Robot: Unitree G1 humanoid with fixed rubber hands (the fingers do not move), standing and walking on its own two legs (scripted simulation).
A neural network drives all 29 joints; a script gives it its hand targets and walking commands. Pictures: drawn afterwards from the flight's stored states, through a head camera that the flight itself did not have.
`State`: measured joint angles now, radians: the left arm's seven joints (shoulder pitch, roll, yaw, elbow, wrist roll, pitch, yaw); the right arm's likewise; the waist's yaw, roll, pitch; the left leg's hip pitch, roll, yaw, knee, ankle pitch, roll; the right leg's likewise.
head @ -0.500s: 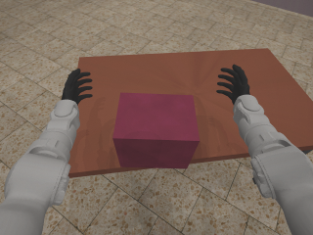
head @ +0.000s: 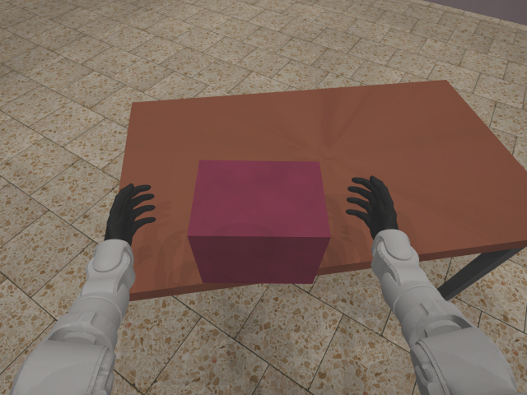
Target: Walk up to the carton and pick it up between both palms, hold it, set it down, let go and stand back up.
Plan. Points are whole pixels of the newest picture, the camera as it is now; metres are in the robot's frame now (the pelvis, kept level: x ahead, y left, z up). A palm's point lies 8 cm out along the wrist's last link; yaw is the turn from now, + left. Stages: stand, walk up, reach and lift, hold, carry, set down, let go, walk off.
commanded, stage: set down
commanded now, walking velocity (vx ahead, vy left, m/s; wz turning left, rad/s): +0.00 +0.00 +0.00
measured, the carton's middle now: (258, 224) +0.44 +0.00 -0.06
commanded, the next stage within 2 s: let go in 1.78 s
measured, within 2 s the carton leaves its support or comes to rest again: neither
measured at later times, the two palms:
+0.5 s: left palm (113, 290) +0.30 +0.24 -0.02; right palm (388, 279) +0.31 -0.20 -0.02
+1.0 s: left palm (112, 323) +0.25 +0.23 -0.04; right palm (398, 322) +0.24 -0.21 -0.04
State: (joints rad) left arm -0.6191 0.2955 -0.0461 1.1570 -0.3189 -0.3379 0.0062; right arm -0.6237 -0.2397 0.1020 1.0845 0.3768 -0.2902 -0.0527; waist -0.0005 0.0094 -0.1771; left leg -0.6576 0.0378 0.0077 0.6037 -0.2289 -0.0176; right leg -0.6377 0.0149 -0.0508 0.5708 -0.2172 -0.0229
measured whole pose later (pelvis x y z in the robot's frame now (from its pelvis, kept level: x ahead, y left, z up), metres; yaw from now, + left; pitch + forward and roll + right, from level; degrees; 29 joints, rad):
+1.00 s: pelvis +0.03 +0.00 +0.01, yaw -1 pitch +1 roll +0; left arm 0.00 0.25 -0.02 0.79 -0.18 -0.38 -0.01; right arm -0.04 -0.18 0.08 0.95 0.23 -0.52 0.00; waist 0.00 -0.02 0.02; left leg -0.26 0.03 0.01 0.54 -0.29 -0.02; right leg -0.26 0.02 -0.01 0.52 -0.28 -0.02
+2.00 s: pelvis +0.03 +0.00 +0.02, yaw -2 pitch -4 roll +0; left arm 0.20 0.22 -0.02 0.52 -0.02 0.12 0.02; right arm 0.16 -0.17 -0.05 0.76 -0.03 -0.21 0.03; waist 0.01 -0.01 0.09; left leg -0.08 0.03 0.04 0.37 -0.22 -0.01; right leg -0.09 0.02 0.01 0.36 -0.21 -0.02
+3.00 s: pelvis +0.03 +0.02 +0.02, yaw -2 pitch -1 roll +0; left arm 0.36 0.21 0.01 0.94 0.02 -0.01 0.02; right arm 0.37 -0.19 -0.05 0.99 -0.02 0.00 -0.01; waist 0.00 0.00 -0.03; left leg -0.15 0.01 0.04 0.38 -0.22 0.01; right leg -0.15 0.00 0.01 0.38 -0.21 0.01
